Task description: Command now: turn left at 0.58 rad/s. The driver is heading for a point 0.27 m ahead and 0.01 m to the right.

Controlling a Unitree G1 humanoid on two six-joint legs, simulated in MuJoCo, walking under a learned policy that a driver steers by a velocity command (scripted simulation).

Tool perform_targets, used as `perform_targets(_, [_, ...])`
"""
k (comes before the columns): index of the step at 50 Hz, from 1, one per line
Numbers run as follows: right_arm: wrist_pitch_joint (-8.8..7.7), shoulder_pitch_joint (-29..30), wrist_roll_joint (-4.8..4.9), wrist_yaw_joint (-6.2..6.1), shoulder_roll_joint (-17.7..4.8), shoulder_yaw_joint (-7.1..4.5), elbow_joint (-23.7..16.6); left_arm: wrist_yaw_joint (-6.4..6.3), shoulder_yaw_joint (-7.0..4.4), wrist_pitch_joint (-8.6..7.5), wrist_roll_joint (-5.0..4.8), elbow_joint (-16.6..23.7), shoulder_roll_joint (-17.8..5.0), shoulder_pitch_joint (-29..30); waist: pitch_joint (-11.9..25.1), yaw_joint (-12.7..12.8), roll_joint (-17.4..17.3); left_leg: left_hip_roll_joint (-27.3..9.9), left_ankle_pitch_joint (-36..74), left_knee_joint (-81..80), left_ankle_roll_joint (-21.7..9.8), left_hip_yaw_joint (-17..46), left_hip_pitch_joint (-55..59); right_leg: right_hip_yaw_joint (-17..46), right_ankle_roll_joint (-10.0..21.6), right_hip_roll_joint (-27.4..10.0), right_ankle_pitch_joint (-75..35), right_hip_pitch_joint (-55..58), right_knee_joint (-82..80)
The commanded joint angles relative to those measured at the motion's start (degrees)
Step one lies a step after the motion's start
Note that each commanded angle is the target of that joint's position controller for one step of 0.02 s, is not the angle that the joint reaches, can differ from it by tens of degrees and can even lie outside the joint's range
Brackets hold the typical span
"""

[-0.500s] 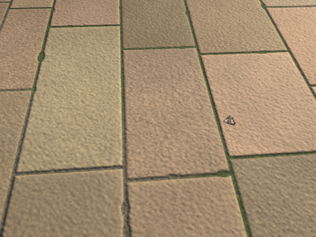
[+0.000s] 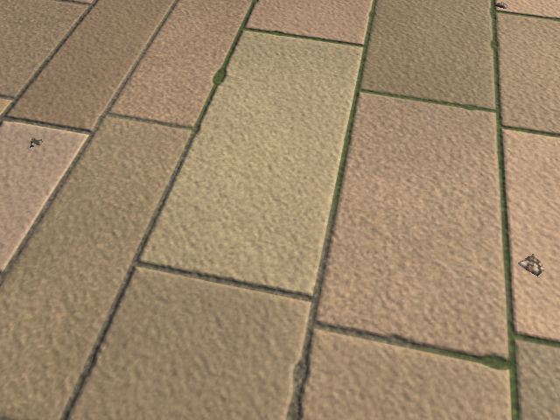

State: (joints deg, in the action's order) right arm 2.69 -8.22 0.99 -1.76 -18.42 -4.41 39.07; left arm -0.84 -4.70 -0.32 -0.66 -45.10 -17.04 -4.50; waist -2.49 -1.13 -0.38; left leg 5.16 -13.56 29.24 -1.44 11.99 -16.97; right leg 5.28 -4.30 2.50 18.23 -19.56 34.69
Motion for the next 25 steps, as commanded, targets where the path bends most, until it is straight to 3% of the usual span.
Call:
perform_targets(1, [-0.07,3.09,0.66,-0.55,-8.42,-2.04,-4.48,0.51,-2.06,-1.68,0.11,2.10,-6.71,-4.31,7.91,3.04,-8.26,-10.47,15.70,-1.22,-6.38,15.01,5.10,-0.43,2.27,-1.72,-11.61,8.36,-14.90])
perform_targets(2, [-0.12,0.58,-0.04,-0.51,-5.68,-1.27,-4.63,0.16,-2.84,-1.49,1.08,2.32,-10.45,-5.44,9.67,1.63,0.43,-5.88,1.41,7.67,-3.19,9.75,-1.27,8.44,5.96,-12.14,-17.62,15.53,-16.46])
perform_targets(3, [-0.59,-2.35,0.12,-0.41,-4.71,-1.22,-5.53,-0.04,-3.35,-0.89,2.43,2.55,-14.21,-3.79,6.98,-1.46,15.17,4.24,-22.51,17.81,0.38,-0.72,-13.69,21.98,15.55,-22.60,-30.64,17.16,-17.32])
perform_targets(4, [-1.08,-3.13,-0.79,-0.31,-9.88,-2.63,-4.82,-0.06,-2.64,-1.13,2.96,3.52,-11.28,-3.26,7.17,-0.13,12.91,-0.21,-25.02,31.57,3.04,-1.50,-15.24,24.83,21.30,-27.53,-31.03,13.92,-17.55])
perform_targets(5, [-0.93,-3.48,-0.14,-0.11,-12.18,-3.73,-3.70,-0.37,-1.67,-1.23,2.49,4.43,-8.11,-0.45,5.87,-0.92,9.09,-1.84,-20.73,36.62,3.78,-1.67,-15.08,18.65,19.92,-24.07,-28.09,12.19,-16.96])
perform_targets(6, [-0.33,-4.05,0.00,-0.23,-11.23,-3.86,-2.54,-0.62,-1.29,-1.03,1.75,4.71,-6.70,1.92,4.43,-1.60,7.52,-2.56,-16.99,38.51,4.71,-2.70,-15.38,12.74,16.92,-19.72,-23.70,11.47,-16.51])
perform_targets(7, [0.20,-3.99,-0.14,-0.35,-9.99,-3.66,-2.26,-0.92,-1.00,-0.91,0.97,4.86,-6.05,2.40,3.66,-0.95,7.52,-2.75,-13.77,40.17,5.53,-3.22,-16.93,9.64,15.58,-17.79,-21.88,12.13,-16.48])
perform_targets(9, [0.48,-2.20,0.31,0.01,-6.97,-2.70,-3.31,-1.52,-0.72,-0.43,0.95,4.14,-6.32,0.31,2.96,0.64,8.22,-2.90,-10.90,38.88,6.66,-5.65,-16.89,5.00,15.97,-15.65,-24.92,12.32,-16.90])
perform_targets(11, [0.15,0.35,0.43,0.03,-5.15,-1.88,-4.82,-1.79,-0.85,0.03,1.22,3.24,-7.05,-2.74,4.08,2.57,9.27,-3.39,-10.77,32.82,7.26,-6.80,-17.13,4.13,17.26,-16.16,-27.25,16.56,-16.69])
perform_targets(14, [-0.09,1.14,-0.37,0.30,-3.71,-0.81,-5.53,-1.32,-1.27,0.39,0.87,3.02,-8.89,-2.61,5.97,3.21,9.98,-5.26,-11.96,22.08,7.14,-8.60,-11.16,2.71,17.79,-17.25,-28.96,17.59,-15.90])
perform_targets(17, [-0.04,0.29,-0.34,0.63,-4.11,-0.51,-5.08,-0.39,-1.46,0.66,0.26,2.35,-10.29,-2.36,6.09,3.33,11.08,-5.18,-10.46,12.14,6.33,-11.66,-3.42,1.96,17.67,-17.68,-30.96,14.95,-15.16])
perform_targets(19, [0.02,-2.28,-0.38,0.92,-4.00,-0.58,-3.70,-0.06,-1.16,0.79,-0.53,1.58,-10.26,-1.97,5.73,1.79,10.20,-4.42,-3.50,1.29,4.74,-13.14,2.19,1.46,16.39,-17.05,-29.51,13.57,-12.93])
perform_targets(20, [-0.05,-4.38,-0.53,1.10,-3.88,-0.63,-2.54,-0.01,-0.75,0.79,-0.93,1.09,-9.47,-1.95,5.51,0.54,9.43,-3.82,3.18,-6.98,3.18,-13.93,7.18,0.70,14.65,-16.15,-27.53,11.49,-11.29])
perform_targets(21, [-0.01,-4.48,-0.75,0.97,-5.33,-0.85,-2.61,0.21,-0.05,0.38,-0.78,-0.32,-7.71,-4.91,5.84,0.69,6.84,-5.59,9.98,-11.43,1.42,-10.89,13.39,-0.50,10.87,-14.61,-22.17,7.66,-9.62])
perform_targets(22, [0.11,-5.55,-1.12,0.35,-8.88,-1.33,-3.18,0.75,1.24,-0.24,1.64,0.00,-4.29,-6.40,9.46,2.23,-3.72,-15.59,25.98,-10.49,-1.35,0.93,21.33,-4.88,5.65,-10.31,-8.81,1.78,-1.30])
perform_targets(23, [-0.22,-2.02,-2.48,0.59,-8.89,-0.76,-3.50,0.54,1.83,-0.51,1.89,0.99,-2.25,-5.58,8.53,3.60,-13.15,-22.78,27.54,-9.23,-9.56,7.12,14.52,-6.78,2.26,-5.96,8.46,-0.63,-0.88])
perform_targets(24, [-1.18,-0.15,-2.69,1.12,-5.39,-0.01,-4.15,0.04,1.16,-0.11,1.66,1.00,-5.76,-2.29,6.90,1.11,-9.24,-21.48,20.52,-10.66,-12.30,6.82,11.65,-5.03,0.67,-6.46,11.40,0.27,3.24])
perform_targets(25, [-2.10,0.85,-3.20,1.25,-2.84,0.94,-2.94,0.15,1.10,0.06,1.05,0.55,-5.67,-2.32,6.29,1.82,-9.45,-19.78,17.14,-11.23,-10.99,4.35,10.90,-3.92,0.62,-6.88,10.26,0.35,3.64])
